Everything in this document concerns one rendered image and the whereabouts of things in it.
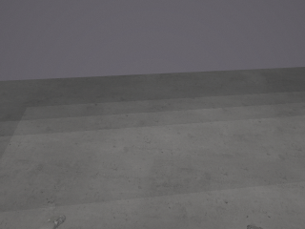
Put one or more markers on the left robot hand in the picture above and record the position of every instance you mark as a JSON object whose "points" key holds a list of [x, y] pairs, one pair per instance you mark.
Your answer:
{"points": [[53, 222]]}

